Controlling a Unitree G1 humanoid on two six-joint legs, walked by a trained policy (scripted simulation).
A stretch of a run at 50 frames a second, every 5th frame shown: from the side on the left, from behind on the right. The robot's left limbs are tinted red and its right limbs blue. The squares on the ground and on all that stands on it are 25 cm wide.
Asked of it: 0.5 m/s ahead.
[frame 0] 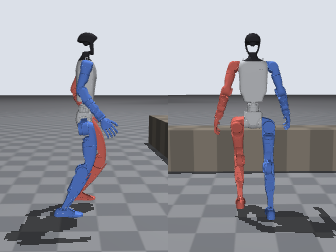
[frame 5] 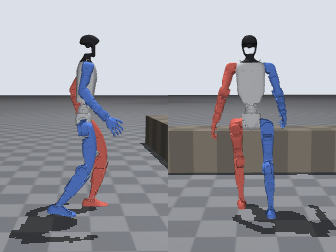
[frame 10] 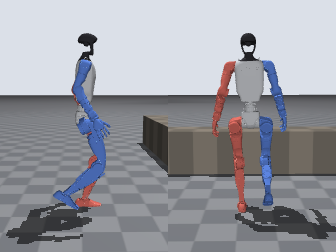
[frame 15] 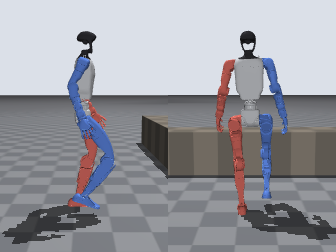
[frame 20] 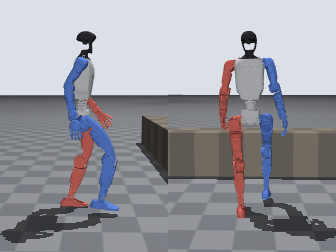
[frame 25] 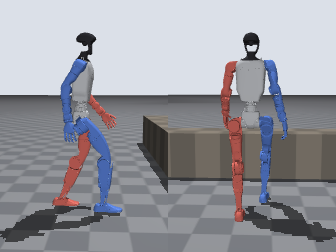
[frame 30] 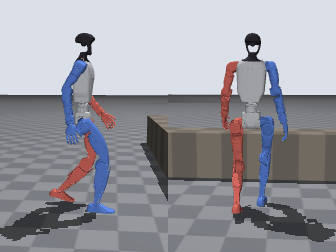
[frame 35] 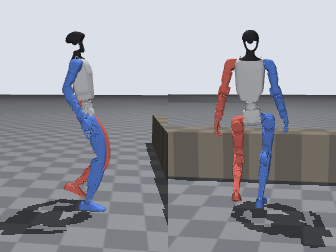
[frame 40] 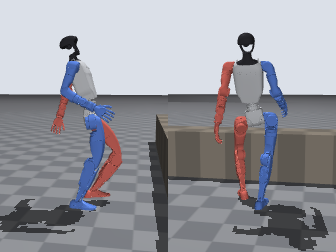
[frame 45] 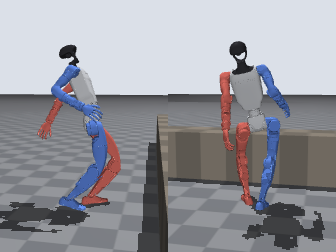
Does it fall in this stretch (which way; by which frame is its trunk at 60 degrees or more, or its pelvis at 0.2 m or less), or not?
no
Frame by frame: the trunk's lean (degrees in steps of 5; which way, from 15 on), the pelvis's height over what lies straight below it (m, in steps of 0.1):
0: 0, 0.8
5: 5, 0.8
10: 5, 0.8
15: 5, 0.8
20: 5, 0.8
25: 5, 0.8
30: 5, 0.7
35: 10, 0.8
40: 20 backward, 0.7
45: 25 backward and to its left, 0.7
